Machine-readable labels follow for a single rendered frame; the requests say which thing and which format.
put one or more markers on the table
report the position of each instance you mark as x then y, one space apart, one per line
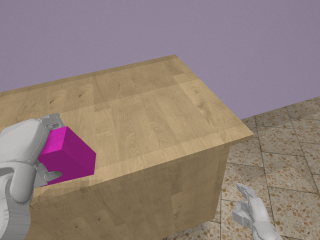
162 140

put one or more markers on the right robot hand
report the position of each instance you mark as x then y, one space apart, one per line
255 210

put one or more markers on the left robot forearm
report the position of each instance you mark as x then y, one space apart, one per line
16 193

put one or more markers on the left robot hand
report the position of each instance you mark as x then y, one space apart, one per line
24 142

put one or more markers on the right robot forearm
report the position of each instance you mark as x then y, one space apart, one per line
264 230

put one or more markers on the sponge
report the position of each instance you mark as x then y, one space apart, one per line
65 152

